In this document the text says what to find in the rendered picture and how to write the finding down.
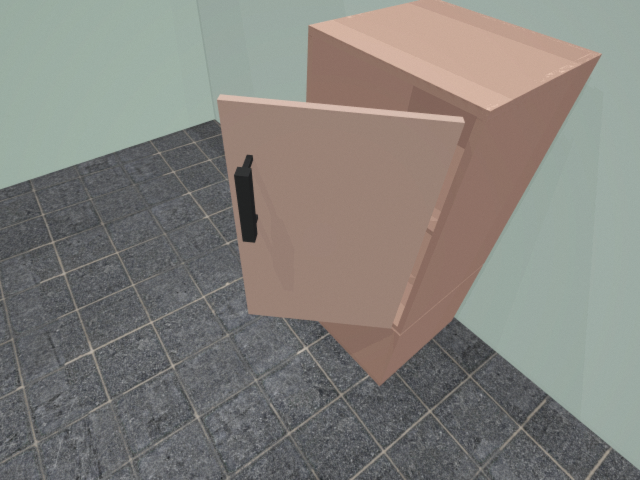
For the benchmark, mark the handle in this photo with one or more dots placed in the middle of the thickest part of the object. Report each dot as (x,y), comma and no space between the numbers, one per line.
(245,199)

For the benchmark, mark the cupboard door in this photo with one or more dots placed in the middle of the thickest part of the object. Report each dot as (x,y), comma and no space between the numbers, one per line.
(344,196)

